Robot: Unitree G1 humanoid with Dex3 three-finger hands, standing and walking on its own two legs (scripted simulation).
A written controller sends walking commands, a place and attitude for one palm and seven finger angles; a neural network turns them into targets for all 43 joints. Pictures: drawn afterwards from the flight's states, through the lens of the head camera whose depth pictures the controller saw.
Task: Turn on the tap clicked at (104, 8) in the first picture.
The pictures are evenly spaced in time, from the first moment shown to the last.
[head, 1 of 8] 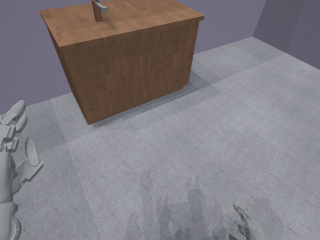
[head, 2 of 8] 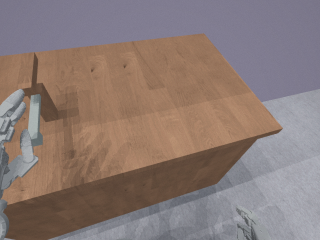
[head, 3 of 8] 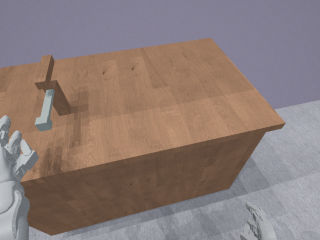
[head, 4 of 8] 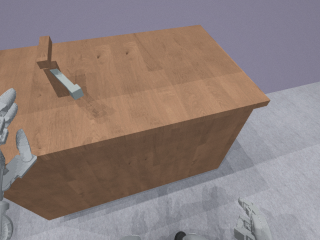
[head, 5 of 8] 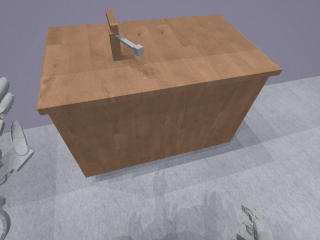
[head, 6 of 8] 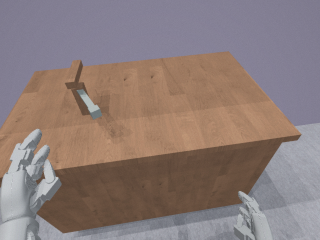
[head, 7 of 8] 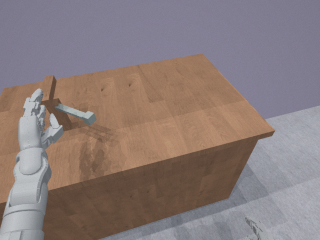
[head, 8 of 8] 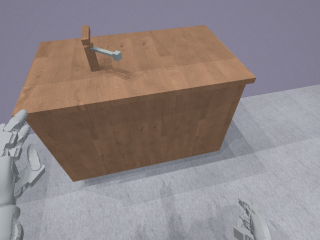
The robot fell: no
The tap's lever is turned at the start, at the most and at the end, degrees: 0 50 48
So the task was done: no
